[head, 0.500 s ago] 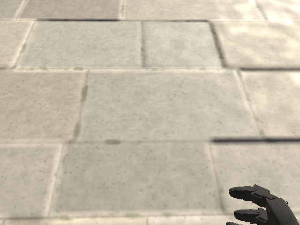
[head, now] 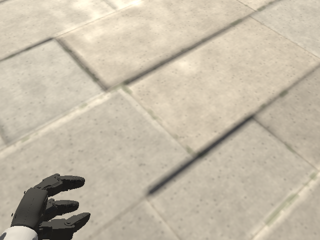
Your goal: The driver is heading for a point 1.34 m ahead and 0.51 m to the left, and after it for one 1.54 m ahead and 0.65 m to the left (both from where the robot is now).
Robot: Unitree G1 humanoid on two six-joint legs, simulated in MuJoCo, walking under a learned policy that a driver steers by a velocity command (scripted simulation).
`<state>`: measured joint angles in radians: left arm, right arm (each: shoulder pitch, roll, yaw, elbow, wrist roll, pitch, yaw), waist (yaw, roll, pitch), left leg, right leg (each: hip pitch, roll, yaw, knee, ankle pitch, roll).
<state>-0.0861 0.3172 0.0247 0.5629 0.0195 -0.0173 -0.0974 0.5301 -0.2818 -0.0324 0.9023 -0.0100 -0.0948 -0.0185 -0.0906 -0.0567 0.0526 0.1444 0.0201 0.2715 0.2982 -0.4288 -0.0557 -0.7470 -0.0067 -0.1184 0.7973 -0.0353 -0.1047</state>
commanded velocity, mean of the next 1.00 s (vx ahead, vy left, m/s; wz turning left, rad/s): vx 0.13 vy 0.00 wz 0.57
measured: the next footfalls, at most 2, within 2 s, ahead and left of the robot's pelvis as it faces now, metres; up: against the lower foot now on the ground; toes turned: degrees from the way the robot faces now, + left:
right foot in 0.06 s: +0.26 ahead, -0.04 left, +0.00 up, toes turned -4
left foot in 0.56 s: +0.30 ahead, +0.20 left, +0.00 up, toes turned +18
